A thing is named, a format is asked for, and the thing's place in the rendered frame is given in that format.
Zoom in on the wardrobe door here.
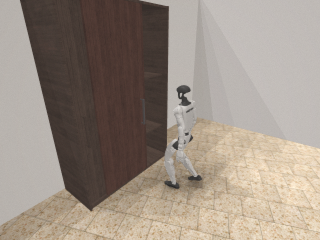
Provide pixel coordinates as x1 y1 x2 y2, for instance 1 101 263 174
79 0 147 195
54 0 106 203

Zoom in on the robot right upper arm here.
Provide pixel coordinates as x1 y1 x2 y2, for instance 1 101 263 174
189 100 197 122

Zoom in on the right robot foot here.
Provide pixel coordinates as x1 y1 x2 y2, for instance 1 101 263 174
188 175 202 181

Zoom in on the robot left upper arm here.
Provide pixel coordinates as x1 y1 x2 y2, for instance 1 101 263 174
173 106 186 131

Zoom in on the handle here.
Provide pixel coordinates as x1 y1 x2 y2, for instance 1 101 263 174
83 116 91 148
140 99 146 125

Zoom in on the left robot hand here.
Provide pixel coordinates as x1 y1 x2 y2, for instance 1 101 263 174
176 149 184 164

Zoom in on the humanoid robot torso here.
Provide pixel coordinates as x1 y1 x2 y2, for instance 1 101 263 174
176 100 194 144

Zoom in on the robot left forearm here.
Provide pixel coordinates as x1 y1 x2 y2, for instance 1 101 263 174
177 126 185 151

